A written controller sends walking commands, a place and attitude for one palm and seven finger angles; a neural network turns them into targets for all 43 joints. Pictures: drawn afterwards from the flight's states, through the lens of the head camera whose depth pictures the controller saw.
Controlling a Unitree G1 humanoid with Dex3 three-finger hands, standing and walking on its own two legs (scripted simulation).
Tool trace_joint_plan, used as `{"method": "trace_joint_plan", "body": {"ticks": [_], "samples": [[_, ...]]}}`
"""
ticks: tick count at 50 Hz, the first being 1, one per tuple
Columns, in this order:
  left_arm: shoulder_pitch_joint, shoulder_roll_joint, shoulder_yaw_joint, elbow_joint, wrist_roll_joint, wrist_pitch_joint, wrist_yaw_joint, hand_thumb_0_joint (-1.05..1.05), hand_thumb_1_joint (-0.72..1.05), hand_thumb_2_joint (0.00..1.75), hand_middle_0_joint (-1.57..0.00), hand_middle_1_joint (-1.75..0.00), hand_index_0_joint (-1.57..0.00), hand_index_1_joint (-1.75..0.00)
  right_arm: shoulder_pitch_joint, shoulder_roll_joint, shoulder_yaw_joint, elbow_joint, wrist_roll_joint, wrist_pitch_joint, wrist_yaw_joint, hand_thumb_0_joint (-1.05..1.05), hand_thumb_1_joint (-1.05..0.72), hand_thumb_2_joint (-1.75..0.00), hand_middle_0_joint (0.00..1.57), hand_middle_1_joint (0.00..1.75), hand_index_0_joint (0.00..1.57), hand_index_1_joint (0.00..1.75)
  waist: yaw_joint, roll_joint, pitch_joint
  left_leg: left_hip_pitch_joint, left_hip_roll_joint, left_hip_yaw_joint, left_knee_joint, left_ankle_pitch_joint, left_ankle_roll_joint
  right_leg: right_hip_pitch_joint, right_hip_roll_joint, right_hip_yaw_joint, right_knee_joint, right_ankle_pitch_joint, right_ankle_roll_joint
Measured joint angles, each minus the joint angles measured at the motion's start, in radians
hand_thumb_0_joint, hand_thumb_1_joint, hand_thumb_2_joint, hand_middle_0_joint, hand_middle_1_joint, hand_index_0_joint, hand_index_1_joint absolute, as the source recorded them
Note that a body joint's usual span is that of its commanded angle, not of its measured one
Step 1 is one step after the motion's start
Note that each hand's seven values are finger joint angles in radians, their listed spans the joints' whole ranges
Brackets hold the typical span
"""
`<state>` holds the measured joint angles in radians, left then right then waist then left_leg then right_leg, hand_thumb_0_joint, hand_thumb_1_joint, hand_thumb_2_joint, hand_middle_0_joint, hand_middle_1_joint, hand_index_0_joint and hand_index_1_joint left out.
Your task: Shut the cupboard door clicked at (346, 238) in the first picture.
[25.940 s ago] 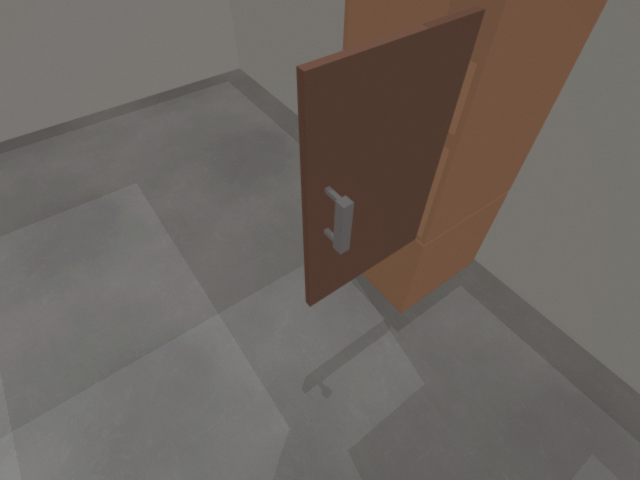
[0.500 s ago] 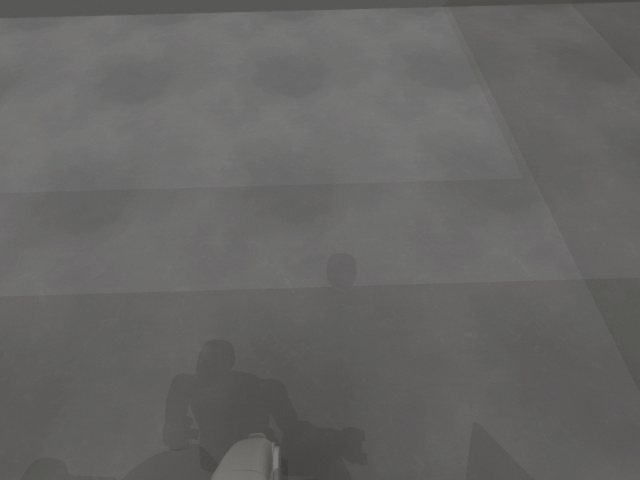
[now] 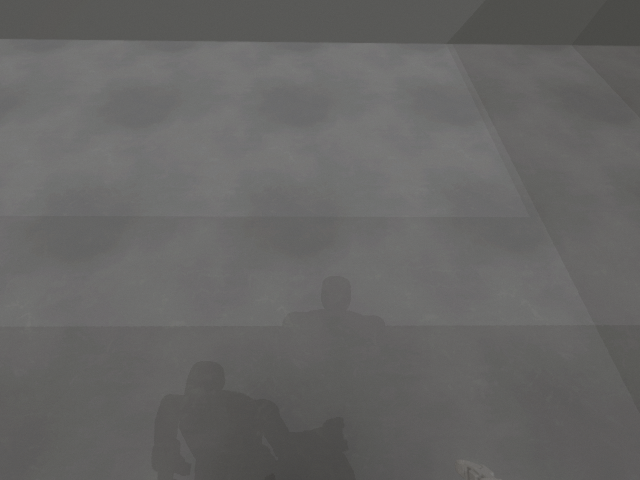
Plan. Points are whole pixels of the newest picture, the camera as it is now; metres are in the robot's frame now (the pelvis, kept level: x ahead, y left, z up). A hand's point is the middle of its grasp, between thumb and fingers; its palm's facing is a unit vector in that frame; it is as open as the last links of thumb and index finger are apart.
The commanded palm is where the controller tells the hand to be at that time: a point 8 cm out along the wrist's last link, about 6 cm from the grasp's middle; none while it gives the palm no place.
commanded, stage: turn to face it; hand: left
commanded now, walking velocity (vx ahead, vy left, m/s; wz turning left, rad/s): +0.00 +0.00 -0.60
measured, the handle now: out of the picture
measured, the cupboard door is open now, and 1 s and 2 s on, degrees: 68 68 68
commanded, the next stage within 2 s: none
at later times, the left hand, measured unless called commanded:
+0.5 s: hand (198, 442) +0.18 +0.21 -0.17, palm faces -0.26 -0.94 -0.23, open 7.3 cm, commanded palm none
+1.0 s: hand (278, 421) +0.22 +0.09 -0.15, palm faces -0.57 -0.78 -0.24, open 7.3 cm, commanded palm none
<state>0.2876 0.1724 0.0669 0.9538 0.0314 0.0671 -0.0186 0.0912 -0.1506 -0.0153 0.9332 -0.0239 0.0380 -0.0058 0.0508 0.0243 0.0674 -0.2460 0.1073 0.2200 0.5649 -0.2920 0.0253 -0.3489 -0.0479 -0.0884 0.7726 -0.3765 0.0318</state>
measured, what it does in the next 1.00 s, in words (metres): steps on the spot, turning right: right foot, then left foot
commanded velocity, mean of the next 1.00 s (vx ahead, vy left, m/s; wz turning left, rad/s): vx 0.00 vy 0.00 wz -0.60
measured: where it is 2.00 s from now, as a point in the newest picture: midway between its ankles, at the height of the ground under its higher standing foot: outside the picture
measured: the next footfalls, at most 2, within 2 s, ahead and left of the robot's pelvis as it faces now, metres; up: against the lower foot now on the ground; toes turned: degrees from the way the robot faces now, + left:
right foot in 0.04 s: +0.05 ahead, -0.12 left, +0.00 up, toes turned -8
left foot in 0.40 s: +0.11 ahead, +0.12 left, +0.00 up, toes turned -13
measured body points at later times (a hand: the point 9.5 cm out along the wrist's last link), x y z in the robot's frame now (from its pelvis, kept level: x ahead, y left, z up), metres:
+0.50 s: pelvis +0.03 +0.02 +0.00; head +0.08 +0.04 +0.45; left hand +0.20 +0.26 -0.15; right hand +0.03 -0.25 -0.12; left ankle +0.07 +0.13 -0.73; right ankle -0.02 -0.10 -0.68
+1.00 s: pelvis +0.03 -0.01 +0.00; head +0.06 -0.05 +0.45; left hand +0.25 +0.13 -0.13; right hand -0.07 -0.27 -0.14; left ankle +0.10 +0.11 -0.67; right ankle -0.05 -0.10 -0.73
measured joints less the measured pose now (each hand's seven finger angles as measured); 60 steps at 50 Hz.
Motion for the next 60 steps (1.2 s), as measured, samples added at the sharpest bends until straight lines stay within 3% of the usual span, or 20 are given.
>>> {"method": "trace_joint_plan", "body": {"ticks": [2, 3, 6, 8, 10, 18, 20, 21, 24, 27, 30, 35, 40, 43, 45, 47, 52, 57, 58, 60], "samples": [[0.005, -0.001, 0.004, -0.014, 0.001, -0.007, -0.005, 0.00, 0.91, 0.90, -0.20, -0.30, -0.20, -0.30, 0.021, -0.007, -0.013, 0.007, 0.003, 0.004, 0.000, 0.00, -0.91, -0.90, 0.20, 0.30, 0.20, 0.30, -0.003, -0.001, -0.003, -0.009, 0.014, 0.024, 0.048, -0.034, -0.015, 0.042, 0.010, -0.008, -0.107, 0.092, -0.008], [0.009, 0.001, 0.006, -0.021, 0.003, -0.015, -0.005, 0.00, 0.91, 0.90, -0.20, -0.30, -0.20, -0.30, 0.034, -0.012, -0.020, 0.008, 0.006, 0.007, 0.000, 0.00, -0.91, -0.90, 0.20, 0.30, 0.20, 0.30, -0.004, -0.006, -0.010, -0.025, 0.020, 0.037, 0.085, -0.057, -0.024, 0.059, 0.014, 0.004, -0.147, 0.068, -0.025], [-0.012, -0.018, 0.003, -0.020, 0.006, -0.030, 0.006, 0.00, 0.91, 0.90, -0.20, -0.30, -0.20, -0.30, 0.049, -0.054, -0.047, 0.018, 0.011, 0.028, -0.009, 0.00, -0.91, -0.90, 0.20, 0.30, 0.20, 0.30, -0.008, 0.026, -0.001, -0.128, -0.013, -0.080, 0.324, -0.220, -0.054, 0.038, 0.043, 0.019, -0.133, 0.038, -0.061], [-0.019, -0.020, 0.003, -0.025, 0.003, -0.033, 0.015, 0.00, 0.91, 0.90, -0.20, -0.30, -0.20, -0.30, 0.055, -0.073, -0.054, 0.023, 0.012, 0.034, -0.015, 0.01, -0.91, -0.90, 0.20, 0.30, 0.20, 0.30, -0.013, 0.022, 0.006, -0.187, -0.049, -0.138, 0.467, -0.213, -0.069, 0.046, 0.052, 0.041, -0.170, 0.071, -0.065], [-0.023, -0.012, 0.005, -0.027, 0.001, -0.030, 0.020, 0.00, 0.91, 0.90, -0.20, -0.30, -0.20, -0.30, 0.063, -0.083, -0.058, 0.021, 0.012, 0.031, -0.016, 0.01, -0.91, -0.90, 0.20, 0.30, 0.20, 0.30, -0.020, 0.008, 0.006, -0.213, -0.063, -0.161, 0.506, -0.179, -0.082, 0.059, 0.059, 0.065, -0.215, 0.096, -0.065], [-0.055, 0.052, 0.018, -0.038, 0.001, -0.017, 0.015, 0.00, 0.91, 0.90, -0.20, -0.30, -0.20, -0.30, 0.078, -0.087, -0.049, -0.019, 0.018, 0.009, -0.020, 0.01, -0.91, -0.90, 0.19, 0.30, 0.20, 0.30, -0.033, -0.053, -0.005, -0.130, -0.081, -0.196, 0.187, -0.117, -0.097, 0.065, 0.080, 0.172, -0.264, 0.130, -0.041], [-0.062, 0.067, 0.022, -0.045, -0.004, -0.007, 0.013, 0.00, 0.91, 0.90, -0.20, -0.30, -0.20, -0.30, 0.086, -0.088, -0.041, -0.035, 0.018, -0.006, -0.020, 0.01, -0.91, -0.90, 0.19, 0.30, 0.20, 0.30, -0.037, -0.054, -0.015, -0.065, -0.076, -0.202, 0.018, -0.036, -0.087, 0.044, 0.095, 0.196, -0.225, 0.112, -0.026], [-0.069, 0.075, 0.025, -0.049, -0.009, 0.000, 0.011, 0.00, 0.91, 0.90, -0.20, -0.30, -0.20, -0.30, 0.090, -0.088, -0.037, -0.041, 0.014, -0.016, -0.021, 0.01, -0.91, -0.90, 0.19, 0.30, 0.20, 0.30, -0.042, -0.053, -0.018, -0.061, -0.071, -0.195, -0.009, 0.027, -0.061, 0.023, 0.101, 0.200, -0.182, 0.074, -0.027], [-0.101, 0.105, 0.032, -0.055, -0.005, 0.015, 0.001, 0.00, 0.91, 0.90, -0.20, -0.30, -0.20, -0.30, 0.103, -0.069, -0.017, -0.051, -0.002, -0.026, -0.021, 0.00, -0.91, -0.90, 0.20, 0.30, 0.20, 0.30, -0.046, -0.068, -0.006, -0.051, -0.057, -0.154, 0.019, 0.001, -0.019, -0.066, 0.097, 0.157, 0.095, -0.110, -0.015], [-0.131, 0.122, 0.037, -0.071, -0.006, 0.021, -0.012, 0.00, 0.91, 0.90, -0.20, -0.30, -0.20, -0.30, 0.126, -0.057, -0.003, -0.053, -0.009, -0.024, -0.021, 0.00, -0.91, -0.90, 0.20, 0.30, 0.20, 0.30, -0.047, -0.059, 0.003, -0.011, -0.031, -0.126, -0.031, 0.008, -0.018, -0.119, 0.076, 0.099, 0.283, -0.108, 0.006], [-0.154, 0.124, 0.036, -0.093, -0.007, 0.025, -0.021, 0.00, 0.91, 0.90, -0.20, -0.30, -0.20, -0.30, 0.140, -0.052, 0.001, -0.047, -0.009, -0.021, -0.020, 0.00, -0.91, -0.90, 0.20, 0.30, 0.20, 0.30, -0.048, -0.042, 0.013, 0.015, -0.005, -0.096, -0.070, 0.025, -0.023, -0.114, 0.047, 0.063, 0.279, -0.086, 0.018], [-0.181, 0.110, 0.026, -0.109, -0.007, 0.025, -0.027, 0.00, 0.91, 0.90, -0.20, -0.30, -0.20, -0.30, 0.153, -0.058, -0.010, -0.034, -0.008, -0.020, -0.011, 0.00, -0.91, -0.90, 0.20, 0.30, 0.20, 0.30, -0.064, -0.013, 0.024, 0.025, 0.036, -0.038, -0.060, 0.011, -0.040, -0.038, 0.023, 0.033, 0.090, -0.071, 0.012], [-0.184, 0.092, 0.005, -0.122, -0.005, -0.005, -0.028, 0.00, 0.91, 0.90, -0.20, -0.30, -0.20, -0.30, 0.175, -0.086, -0.031, -0.028, 0.002, -0.009, 0.000, 0.00, -0.91, -0.90, 0.20, 0.30, 0.20, 0.30, -0.078, 0.004, 0.017, -0.019, 0.073, 0.005, 0.084, -0.069, -0.077, 0.099, 0.026, 0.015, -0.212, 0.096, -0.035], [-0.177, 0.054, -0.011, -0.113, -0.007, -0.026, -0.011, 0.00, 0.91, 0.90, -0.20, -0.30, -0.20, -0.30, 0.146, -0.120, -0.043, -0.012, 0.008, 0.026, -0.012, 0.01, -0.91, -0.90, 0.20, 0.30, 0.20, 0.30, -0.082, 0.040, 0.029, -0.136, 0.037, -0.122, 0.372, -0.229, -0.095, 0.077, 0.048, 0.034, -0.171, 0.040, -0.053], [-0.160, 0.038, -0.016, -0.109, -0.008, -0.023, -0.001, 0.00, 0.91, 0.90, -0.20, -0.30, -0.20, -0.30, 0.126, -0.127, -0.047, -0.010, 0.009, 0.033, -0.016, 0.01, -0.91, -0.90, 0.20, 0.30, 0.20, 0.30, -0.078, 0.036, 0.032, -0.198, 0.006, -0.160, 0.501, -0.204, -0.106, 0.085, 0.053, 0.061, -0.199, 0.052, -0.053], [-0.143, 0.030, -0.019, -0.101, -0.009, -0.020, 0.003, 0.00, 0.91, 0.90, -0.20, -0.30, -0.20, -0.30, 0.110, -0.126, -0.047, -0.019, 0.009, 0.029, -0.013, 0.01, -0.91, -0.90, 0.20, 0.30, 0.20, 0.30, -0.077, 0.023, 0.032, -0.234, -0.009, -0.171, 0.530, -0.159, -0.117, 0.095, 0.056, 0.084, -0.235, 0.077, -0.051], [-0.106, 0.027, -0.017, -0.084, -0.005, -0.016, 0.003, 0.00, 0.91, 0.90, -0.20, -0.30, -0.20, -0.30, 0.080, -0.108, -0.043, -0.049, 0.011, 0.020, -0.009, 0.01, -0.91, -0.90, 0.20, 0.30, 0.20, 0.30, -0.062, -0.012, 0.025, -0.240, -0.036, -0.186, 0.415, -0.120, -0.126, 0.103, 0.067, 0.135, -0.273, 0.101, -0.050], [-0.078, 0.045, -0.003, -0.070, -0.003, -0.005, 0.002, 0.00, 0.91, 0.90, -0.21, -0.30, -0.20, -0.30, 0.052, -0.085, -0.034, -0.074, 0.019, 0.003, -0.011, 0.01, -0.91, -0.90, 0.20, 0.30, 0.20, 0.30, -0.038, -0.047, 0.016, -0.144, -0.072, -0.190, 0.153, -0.074, -0.112, 0.076, 0.084, 0.196, -0.236, 0.084, -0.029], [-0.071, 0.050, 0.001, -0.069, -0.006, -0.001, 0.002, 0.00, 0.91, 0.90, -0.21, -0.30, -0.20, -0.30, 0.054, -0.084, -0.029, -0.081, 0.020, -0.006, -0.011, 0.01, -0.91, -0.90, 0.20, 0.30, 0.20, 0.30, -0.036, -0.048, 0.008, -0.106, -0.073, -0.189, 0.064, -0.028, -0.105, 0.063, 0.093, 0.207, -0.215, 0.073, -0.021], [-0.070, 0.068, 0.010, -0.064, -0.012, 0.010, 0.001, 0.00, 0.91, 0.90, -0.20, -0.30, -0.20, -0.30, 0.055, -0.072, -0.020, -0.089, 0.012, -0.023, -0.014, 0.00, -0.91, -0.90, 0.20, 0.30, 0.20, 0.30, -0.034, -0.067, 0.006, -0.094, -0.072, -0.170, 0.036, 0.005, -0.044, 0.015, 0.098, 0.212, -0.104, -0.023, -0.020]]}}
